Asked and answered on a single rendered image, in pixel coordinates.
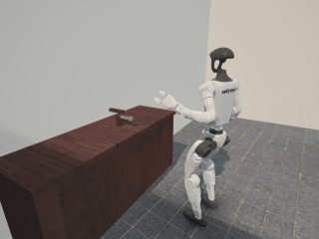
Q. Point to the right robot hand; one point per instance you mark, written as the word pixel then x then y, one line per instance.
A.
pixel 206 129

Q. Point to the tap lever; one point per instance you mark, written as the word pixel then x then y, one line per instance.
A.
pixel 127 118

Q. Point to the humanoid robot head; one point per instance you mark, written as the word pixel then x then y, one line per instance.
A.
pixel 221 54

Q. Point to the left robot hand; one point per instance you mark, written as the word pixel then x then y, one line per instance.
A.
pixel 168 102

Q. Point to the right robot upper arm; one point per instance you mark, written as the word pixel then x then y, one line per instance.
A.
pixel 237 100

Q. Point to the left robot upper arm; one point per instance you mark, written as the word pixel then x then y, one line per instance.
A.
pixel 206 91

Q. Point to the left robot foot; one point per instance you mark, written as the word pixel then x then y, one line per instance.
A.
pixel 191 217

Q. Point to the left robot forearm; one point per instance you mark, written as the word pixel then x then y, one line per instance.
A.
pixel 196 116

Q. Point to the right robot forearm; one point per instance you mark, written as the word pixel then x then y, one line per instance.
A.
pixel 231 118

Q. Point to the counter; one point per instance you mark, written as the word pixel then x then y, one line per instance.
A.
pixel 76 185

